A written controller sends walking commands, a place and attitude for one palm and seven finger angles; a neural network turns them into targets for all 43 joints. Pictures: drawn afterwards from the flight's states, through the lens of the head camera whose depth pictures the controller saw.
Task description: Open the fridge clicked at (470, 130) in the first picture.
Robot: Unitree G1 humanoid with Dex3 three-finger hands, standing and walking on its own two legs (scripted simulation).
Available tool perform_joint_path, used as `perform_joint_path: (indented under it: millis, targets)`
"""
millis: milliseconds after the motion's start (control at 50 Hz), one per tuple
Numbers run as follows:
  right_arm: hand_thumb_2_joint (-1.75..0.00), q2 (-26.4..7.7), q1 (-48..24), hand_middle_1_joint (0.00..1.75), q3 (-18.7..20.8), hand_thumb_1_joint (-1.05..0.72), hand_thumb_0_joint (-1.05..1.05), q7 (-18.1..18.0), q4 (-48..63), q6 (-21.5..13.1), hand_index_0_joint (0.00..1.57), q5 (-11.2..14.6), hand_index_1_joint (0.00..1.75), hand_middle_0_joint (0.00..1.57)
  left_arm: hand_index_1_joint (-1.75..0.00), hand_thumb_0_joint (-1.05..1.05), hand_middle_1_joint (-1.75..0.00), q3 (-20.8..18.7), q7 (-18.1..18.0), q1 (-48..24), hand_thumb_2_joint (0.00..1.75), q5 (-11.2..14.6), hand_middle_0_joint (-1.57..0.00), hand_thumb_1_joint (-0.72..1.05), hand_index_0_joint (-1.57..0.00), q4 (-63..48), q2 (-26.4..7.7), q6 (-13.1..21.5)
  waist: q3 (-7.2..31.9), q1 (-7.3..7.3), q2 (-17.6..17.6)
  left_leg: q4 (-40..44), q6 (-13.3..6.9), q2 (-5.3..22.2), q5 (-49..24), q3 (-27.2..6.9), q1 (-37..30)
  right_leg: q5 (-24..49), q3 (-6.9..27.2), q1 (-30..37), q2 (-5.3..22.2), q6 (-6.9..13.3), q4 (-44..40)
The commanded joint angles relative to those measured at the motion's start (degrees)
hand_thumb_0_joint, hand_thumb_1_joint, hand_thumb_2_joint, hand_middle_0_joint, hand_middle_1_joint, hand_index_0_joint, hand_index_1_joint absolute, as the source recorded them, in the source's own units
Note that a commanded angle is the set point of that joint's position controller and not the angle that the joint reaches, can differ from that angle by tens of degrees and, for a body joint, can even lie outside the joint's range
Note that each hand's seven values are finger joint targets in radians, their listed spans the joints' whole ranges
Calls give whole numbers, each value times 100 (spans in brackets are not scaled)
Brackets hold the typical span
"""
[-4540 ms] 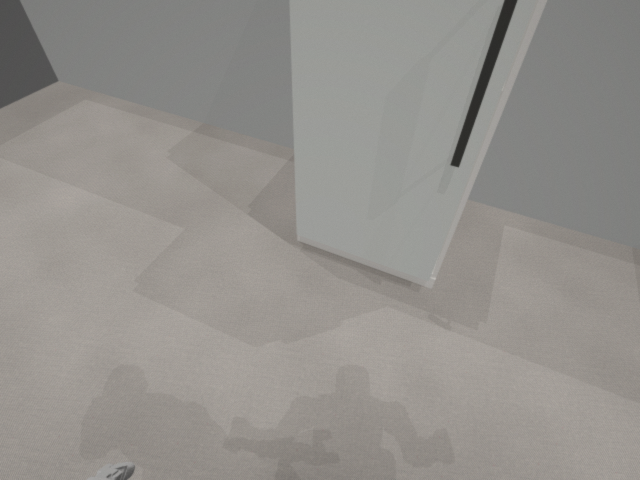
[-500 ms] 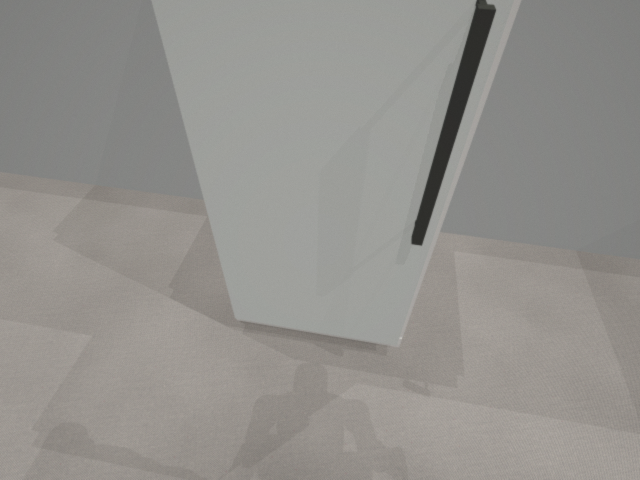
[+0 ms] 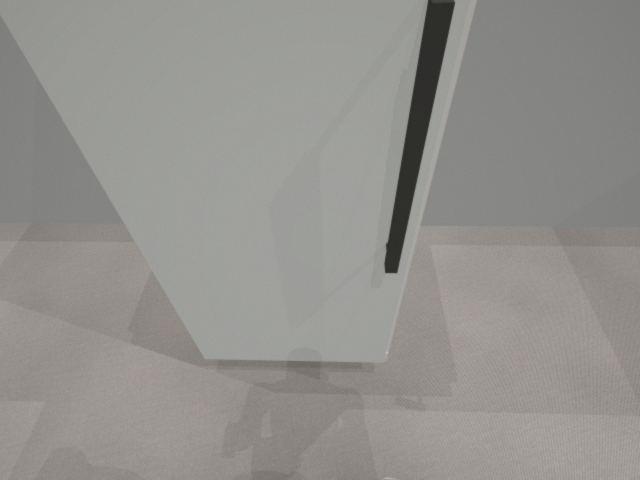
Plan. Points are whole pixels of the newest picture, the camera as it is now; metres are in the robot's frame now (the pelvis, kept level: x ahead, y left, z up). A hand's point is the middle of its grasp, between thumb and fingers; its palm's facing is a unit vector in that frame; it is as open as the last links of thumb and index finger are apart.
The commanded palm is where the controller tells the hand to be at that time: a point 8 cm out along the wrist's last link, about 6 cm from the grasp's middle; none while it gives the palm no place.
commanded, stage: come to a stop and stand still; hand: right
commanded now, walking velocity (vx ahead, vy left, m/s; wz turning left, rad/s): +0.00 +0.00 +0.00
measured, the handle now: (406, 165) +0.52 -0.12 +0.11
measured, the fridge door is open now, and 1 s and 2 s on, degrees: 0 0 0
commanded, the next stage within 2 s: look again from close up in 1.92 s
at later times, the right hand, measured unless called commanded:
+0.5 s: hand out of the picture +0.10 -0.17 -0.16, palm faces +0.00 +0.97 -0.24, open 7.4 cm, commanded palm none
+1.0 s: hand out of the picture -0.02 -0.11 -0.16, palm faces +0.05 +0.98 -0.18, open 7.3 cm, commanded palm none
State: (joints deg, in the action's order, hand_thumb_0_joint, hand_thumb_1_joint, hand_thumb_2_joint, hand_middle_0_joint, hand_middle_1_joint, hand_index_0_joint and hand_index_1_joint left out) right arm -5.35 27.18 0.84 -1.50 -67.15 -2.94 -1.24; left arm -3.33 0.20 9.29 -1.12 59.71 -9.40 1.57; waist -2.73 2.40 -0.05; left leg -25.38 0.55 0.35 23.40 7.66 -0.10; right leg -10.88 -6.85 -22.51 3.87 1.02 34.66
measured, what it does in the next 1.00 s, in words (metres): steps on the spot: left foot, then right foot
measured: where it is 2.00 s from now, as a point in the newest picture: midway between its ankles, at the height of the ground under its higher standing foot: outside the picture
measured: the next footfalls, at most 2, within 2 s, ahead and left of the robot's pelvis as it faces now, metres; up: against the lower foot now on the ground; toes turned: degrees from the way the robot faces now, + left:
left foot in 0.54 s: +0.05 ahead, +0.17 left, +0.00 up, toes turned +6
right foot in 0.84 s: +0.01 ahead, -0.06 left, +0.00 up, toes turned -2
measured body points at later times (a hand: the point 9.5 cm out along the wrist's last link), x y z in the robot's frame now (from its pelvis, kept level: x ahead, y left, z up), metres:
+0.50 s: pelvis +0.01 +0.02 +0.01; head +0.03 +0.02 +0.46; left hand +0.04 +0.26 -0.14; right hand +0.10 -0.22 -0.14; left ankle +0.01 +0.17 -0.70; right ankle +0.09 -0.09 -0.73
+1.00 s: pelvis -0.03 +0.06 +0.01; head -0.04 +0.06 +0.46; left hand -0.04 +0.28 -0.15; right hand -0.02 -0.16 -0.15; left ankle +0.01 +0.17 -0.73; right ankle -0.03 -0.06 -0.73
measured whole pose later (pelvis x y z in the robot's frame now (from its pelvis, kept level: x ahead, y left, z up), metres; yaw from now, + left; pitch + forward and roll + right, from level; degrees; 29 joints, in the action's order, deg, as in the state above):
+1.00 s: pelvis -0.03 +0.06 +0.01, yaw +1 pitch -3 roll +0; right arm -8.9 15.1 1.1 -1.8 -64.1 0.8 -0.3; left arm -1.2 -2.2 16.4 -0.6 65.3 -6.5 -0.5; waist -1.5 1.0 0.9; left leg -24.2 -1.4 0.5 9.8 5.1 11.9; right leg -14.1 -3.2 -8.4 1.8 -0.5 25.0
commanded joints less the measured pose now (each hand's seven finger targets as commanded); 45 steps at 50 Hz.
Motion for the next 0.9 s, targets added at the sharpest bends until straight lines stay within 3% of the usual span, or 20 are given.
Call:
perform_joint_path:
  millis: [0,20,60,100,180,280,420,480,500,520,540,560,580,660,740,780,800,820,840,880]
  targets:
    - [-90,-444,268,30,93,-90,0,-6,369,-34,20,97,30,20,-30,0,-30,-190,-148,2150,90,-19,-20,90,-20,317,-1267,145,1172,-782,-1761,-3593,-49,-50,1142,-100,2760,2405,2802,3290,2238,1086,-1469]
    - [-90,-603,184,30,128,-90,0,-50,389,38,20,48,30,20,-30,0,-30,-128,-181,1770,90,18,-20,90,-20,221,-1181,63,984,-641,-1019,-4011,-151,199,1267,-562,2674,2156,2564,2670,2334,1264,-1606]
    - [-90,-430,-167,30,115,-90,0,-60,273,193,20,25,30,20,-30,0,-30,26,-287,769,90,13,-20,90,-20,8,-635,72,26,-345,-506,-3733,30,560,538,-823,2387,2548,1840,1126,1865,937,-1872]
    - [-90,-337,-63,30,118,-90,0,-34,256,335,20,15,30,20,-30,0,-30,101,-325,497,90,19,-20,90,-20,-50,-534,80,-142,-168,-275,-3327,165,597,179,-808,2034,3068,1290,682,1636,790,-1928]
    - [-90,-554,-90,30,277,-90,0,-36,452,604,20,-23,30,20,-30,0,-30,-47,-389,515,90,44,-20,90,-20,-83,-706,-37,369,-175,-362,-3529,245,426,-77,-765,2275,3328,972,1126,1686,894,-1744]
    - [-90,-706,-641,30,389,-90,0,-11,887,706,20,-44,30,20,-30,0,-30,-111,-348,343,90,8,-20,90,-20,-239,-754,-112,247,-193,-832,-3766,294,311,-314,-826,2609,2589,774,936,1463,860,-1753]
    - [-90,-697,-1220,30,289,-90,0,9,1228,587,20,-6,30,20,-30,0,-30,-216,-215,471,90,-60,-20,90,-20,-270,-878,-204,325,-368,-1243,-1843,166,271,130,-469,1958,616,1155,976,1352,837,-1824]
    - [-90,-779,-756,30,289,-90,0,-10,1064,456,20,1,30,20,-30,0,-30,-230,-161,504,90,-9,-20,90,-20,-254,-883,-237,563,-124,-668,-44,107,206,-947,-359,826,-45,999,582,1068,468,-1307]
    - [-90,-996,-745,30,293,-90,0,-36,1062,396,20,-48,30,20,-30,0,-30,-197,-131,690,90,43,-20,90,-20,-226,-620,-251,528,-172,39,639,29,530,-1193,-732,554,-514,675,264,648,158,-786]
    - [-90,-1417,-938,30,319,-90,0,-68,1145,310,20,-83,30,20,-30,0,-30,-97,-110,761,90,87,-20,90,-20,-330,-180,-297,318,-291,1430,1224,-363,1667,-1098,-2083,903,-1408,233,-201,83,-207,-23]
    - [-90,-1573,-1213,30,300,-90,0,-64,1247,317,20,-50,30,20,-30,0,-30,-54,-79,457,90,49,-20,90,-20,-450,-187,-343,17,-204,1482,1412,-716,2031,-1220,-2214,1705,-1851,415,-77,-32,-206,563]
    - [-90,-1519,-1424,30,253,-90,0,-63,1291,331,20,-52,30,20,-30,0,-30,-65,-50,475,90,42,-20,90,-20,-428,-182,-380,77,-268,1020,1420,-877,1948,-639,-1930,2038,-1787,548,173,-50,-175,936]
    - [-90,-1416,-1556,30,298,-90,0,-73,1270,296,20,-38,30,20,-30,0,-30,-74,-64,481,90,3,-20,90,-20,-353,-217,-430,-30,-288,1614,1416,-798,1623,-460,-1925,2081,-1614,647,13,-27,-151,1108]
    - [-90,-1072,-1540,30,196,-90,0,-57,1131,256,20,11,30,20,-30,0,-30,-31,-94,854,90,34,-20,90,-20,10,-224,-374,-82,-379,1048,1049,-754,1242,-1584,-1275,1687,-1175,510,145,-66,-218,1374]
    - [-90,-1068,-1167,30,234,-90,0,-67,933,254,20,13,30,20,-30,0,-30,36,-146,797,90,39,-20,90,-20,84,-99,-315,-12,-186,656,873,-872,1257,-1687,-1442,1307,-1174,442,499,-55,-261,172]
    - [-90,-1058,-1214,30,221,-90,0,-69,847,266,20,63,30,20,-30,0,-30,88,-186,1093,90,43,-20,90,-20,229,-58,-260,112,-313,532,694,-674,1139,-1426,-1435,1508,-492,524,1178,-46,-225,-860]
    - [-90,-941,-1223,30,191,-90,0,-62,817,267,20,102,30,20,-30,0,-30,112,-207,1259,90,44,-20,90,-20,330,-134,-190,161,-341,142,500,-490,916,-1349,-1274,1642,56,783,1503,118,-146,-1275]
    - [-90,-801,-1135,30,160,-90,0,-43,792,269,20,132,30,20,-30,0,-30,121,-235,1223,90,24,-20,90,-20,359,-270,-124,180,-233,-312,369,-287,601,-1484,-1052,1525,507,1126,1427,458,-14,-1459]
    - [-90,-743,-1056,30,146,-90,0,-32,757,274,20,122,30,20,-30,0,-30,108,-249,1038,90,28,-20,90,-20,320,-427,-101,196,-116,-380,396,-171,491,-1514,-949,1223,514,1271,1191,675,74,-1533]
    - [-90,-787,-1116,30,135,-90,0,-39,588,300,20,93,30,20,-30,0,-30,137,-249,811,90,28,-20,90,-20,380,-329,-87,39,-108,-728,337,-104,513,-1604,-816,932,167,1135,860,543,43,-1722]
